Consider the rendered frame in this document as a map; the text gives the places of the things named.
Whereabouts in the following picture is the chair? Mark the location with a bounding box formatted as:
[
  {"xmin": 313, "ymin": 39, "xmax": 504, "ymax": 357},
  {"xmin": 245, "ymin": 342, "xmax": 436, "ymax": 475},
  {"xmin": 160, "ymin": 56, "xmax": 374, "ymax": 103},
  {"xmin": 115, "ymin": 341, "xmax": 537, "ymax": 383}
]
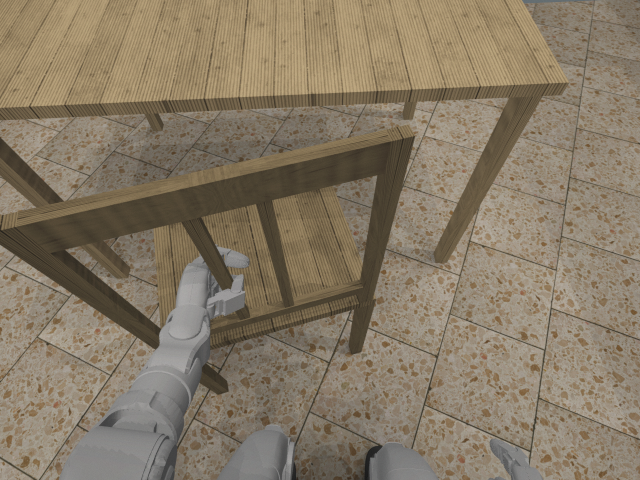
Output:
[{"xmin": 0, "ymin": 125, "xmax": 415, "ymax": 395}]

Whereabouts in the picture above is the robot left forearm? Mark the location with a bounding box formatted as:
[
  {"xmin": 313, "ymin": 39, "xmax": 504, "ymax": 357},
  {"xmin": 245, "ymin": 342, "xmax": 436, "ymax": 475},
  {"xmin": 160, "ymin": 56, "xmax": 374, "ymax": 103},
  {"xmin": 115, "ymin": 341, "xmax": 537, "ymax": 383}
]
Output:
[{"xmin": 59, "ymin": 305, "xmax": 210, "ymax": 480}]

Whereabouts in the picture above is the robot left shin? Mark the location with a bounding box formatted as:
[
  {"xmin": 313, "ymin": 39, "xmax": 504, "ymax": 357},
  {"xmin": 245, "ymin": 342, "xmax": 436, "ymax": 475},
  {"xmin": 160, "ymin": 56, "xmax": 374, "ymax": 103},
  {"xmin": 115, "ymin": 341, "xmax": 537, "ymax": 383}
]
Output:
[{"xmin": 264, "ymin": 424, "xmax": 284, "ymax": 434}]

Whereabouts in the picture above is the left robot upper arm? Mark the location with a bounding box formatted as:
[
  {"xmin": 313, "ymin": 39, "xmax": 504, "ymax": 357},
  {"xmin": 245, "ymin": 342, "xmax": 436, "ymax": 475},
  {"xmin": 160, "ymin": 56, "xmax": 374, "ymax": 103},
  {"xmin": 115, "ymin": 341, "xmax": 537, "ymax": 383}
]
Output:
[{"xmin": 64, "ymin": 426, "xmax": 177, "ymax": 480}]

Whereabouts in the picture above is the table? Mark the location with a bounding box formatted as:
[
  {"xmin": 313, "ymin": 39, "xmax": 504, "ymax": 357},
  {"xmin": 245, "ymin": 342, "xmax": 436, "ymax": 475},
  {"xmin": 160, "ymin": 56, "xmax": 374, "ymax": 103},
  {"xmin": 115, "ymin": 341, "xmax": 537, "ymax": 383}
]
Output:
[{"xmin": 0, "ymin": 0, "xmax": 569, "ymax": 279}]

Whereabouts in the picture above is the left robot thigh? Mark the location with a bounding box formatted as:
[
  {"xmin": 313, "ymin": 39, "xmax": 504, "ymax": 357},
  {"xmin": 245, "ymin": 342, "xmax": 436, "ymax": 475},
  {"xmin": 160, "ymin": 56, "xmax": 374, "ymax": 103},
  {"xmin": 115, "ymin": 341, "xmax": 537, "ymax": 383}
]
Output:
[{"xmin": 217, "ymin": 430, "xmax": 295, "ymax": 480}]

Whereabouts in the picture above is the left robot hand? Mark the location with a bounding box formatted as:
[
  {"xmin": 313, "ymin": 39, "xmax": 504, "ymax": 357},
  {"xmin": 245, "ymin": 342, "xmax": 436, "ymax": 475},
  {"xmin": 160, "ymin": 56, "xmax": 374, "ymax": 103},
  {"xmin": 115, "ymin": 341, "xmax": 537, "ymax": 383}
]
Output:
[{"xmin": 176, "ymin": 244, "xmax": 250, "ymax": 320}]

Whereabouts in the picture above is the right robot hand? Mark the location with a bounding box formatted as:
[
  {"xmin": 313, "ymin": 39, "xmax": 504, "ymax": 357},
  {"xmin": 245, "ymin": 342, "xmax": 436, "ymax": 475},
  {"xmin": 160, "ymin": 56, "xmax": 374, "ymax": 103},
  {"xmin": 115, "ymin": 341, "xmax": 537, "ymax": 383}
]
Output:
[{"xmin": 488, "ymin": 438, "xmax": 544, "ymax": 480}]

